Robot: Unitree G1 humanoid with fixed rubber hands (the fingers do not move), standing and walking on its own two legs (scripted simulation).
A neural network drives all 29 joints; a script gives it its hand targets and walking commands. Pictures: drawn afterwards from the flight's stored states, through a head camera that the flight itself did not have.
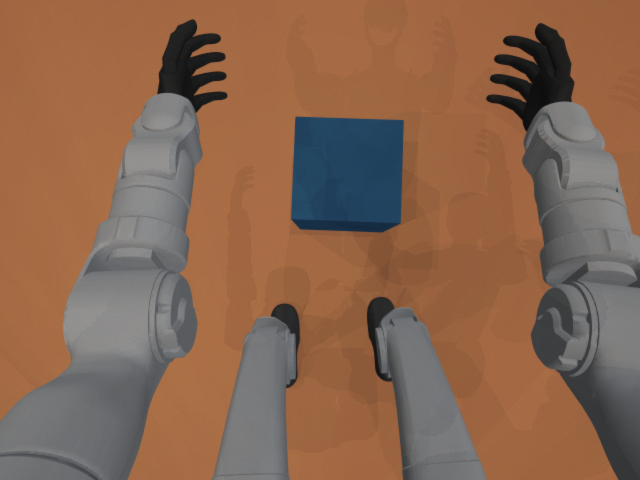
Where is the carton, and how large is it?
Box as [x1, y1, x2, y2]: [291, 117, 403, 231]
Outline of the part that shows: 295,117 291,219 300,228 304,229 383,231 399,223 403,120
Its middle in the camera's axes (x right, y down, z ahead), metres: +0.05 -0.13 +0.86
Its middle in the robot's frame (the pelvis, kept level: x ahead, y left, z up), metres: +0.51 -0.05 -0.52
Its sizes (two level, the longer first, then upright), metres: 0.210 0.200 0.250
